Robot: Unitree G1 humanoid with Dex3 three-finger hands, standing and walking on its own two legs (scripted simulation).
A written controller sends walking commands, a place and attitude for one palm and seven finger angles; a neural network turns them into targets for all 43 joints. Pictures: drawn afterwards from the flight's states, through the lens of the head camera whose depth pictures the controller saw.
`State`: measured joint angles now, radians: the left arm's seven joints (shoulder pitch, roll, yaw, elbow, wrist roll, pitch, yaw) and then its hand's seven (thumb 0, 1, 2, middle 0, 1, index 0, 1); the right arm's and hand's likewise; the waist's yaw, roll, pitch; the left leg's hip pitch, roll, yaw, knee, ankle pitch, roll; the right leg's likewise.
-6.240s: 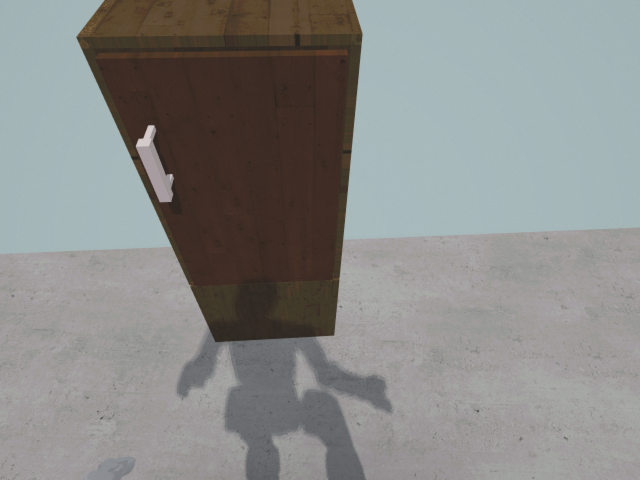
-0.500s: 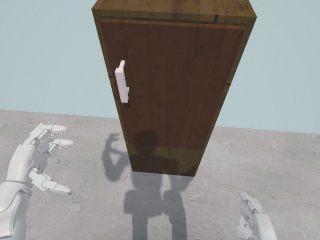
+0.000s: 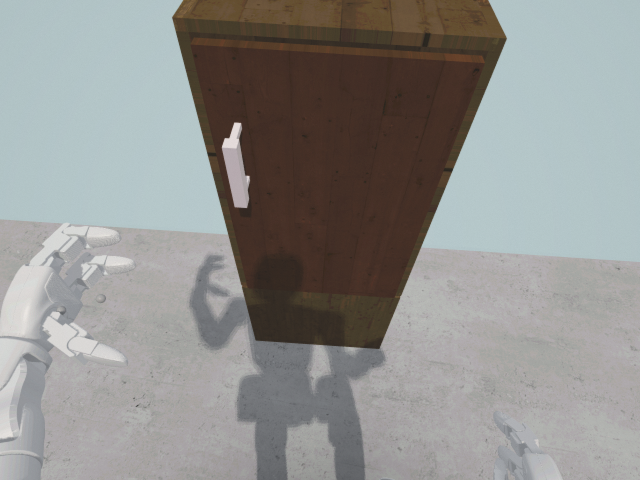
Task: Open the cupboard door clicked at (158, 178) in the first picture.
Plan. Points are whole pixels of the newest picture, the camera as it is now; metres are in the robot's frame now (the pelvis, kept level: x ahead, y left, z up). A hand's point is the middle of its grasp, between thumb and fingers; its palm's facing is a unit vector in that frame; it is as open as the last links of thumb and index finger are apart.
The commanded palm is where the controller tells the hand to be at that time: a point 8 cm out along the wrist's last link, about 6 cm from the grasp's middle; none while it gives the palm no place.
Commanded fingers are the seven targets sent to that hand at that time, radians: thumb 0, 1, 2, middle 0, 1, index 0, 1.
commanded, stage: raise the hand with hooked fingers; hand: left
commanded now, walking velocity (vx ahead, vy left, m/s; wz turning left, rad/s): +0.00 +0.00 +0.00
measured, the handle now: (239, 166) +0.53 +0.16 +0.06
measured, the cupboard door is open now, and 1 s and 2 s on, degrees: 0 0 0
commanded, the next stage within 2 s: move the hooked fingers beside the handle in 0.20 s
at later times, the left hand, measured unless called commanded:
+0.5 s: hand (111, 290) +0.30 +0.26 +0.08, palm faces +0.01 -1.00 -0.03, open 13.9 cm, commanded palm +0.28 +0.31 +0.08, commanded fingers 0.00 -0.50 0.30 -0.30 -1.20 -0.30 -1.20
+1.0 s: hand (147, 246) +0.37 +0.24 +0.07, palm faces -0.01 -1.00 -0.01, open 13.9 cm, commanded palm +0.34 +0.29 +0.07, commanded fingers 0.00 -0.50 0.30 -0.30 -1.20 -0.30 -1.20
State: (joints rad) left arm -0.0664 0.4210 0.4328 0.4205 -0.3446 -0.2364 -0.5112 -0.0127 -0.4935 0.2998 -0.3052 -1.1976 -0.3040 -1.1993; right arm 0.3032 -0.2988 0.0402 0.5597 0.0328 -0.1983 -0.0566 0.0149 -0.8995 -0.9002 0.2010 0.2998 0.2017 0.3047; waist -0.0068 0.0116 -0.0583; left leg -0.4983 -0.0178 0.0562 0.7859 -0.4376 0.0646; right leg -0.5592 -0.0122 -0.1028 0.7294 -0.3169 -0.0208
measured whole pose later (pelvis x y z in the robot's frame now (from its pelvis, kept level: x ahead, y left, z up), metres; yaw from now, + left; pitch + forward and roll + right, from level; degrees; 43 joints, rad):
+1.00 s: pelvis +0.00 -0.02 +0.00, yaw -1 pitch +12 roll -1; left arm -0.37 0.46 0.43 0.73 -0.29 -0.29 -0.49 -0.01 -0.49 0.30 -0.30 -1.20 -0.30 -1.20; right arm 0.34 -0.30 0.04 0.59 0.04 -0.11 -0.06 0.01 -0.90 -0.90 0.20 0.30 0.20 0.30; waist -0.04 0.01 -0.07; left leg -0.57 0.00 0.06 0.81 -0.44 0.05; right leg -0.64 0.00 -0.10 0.76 -0.32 -0.04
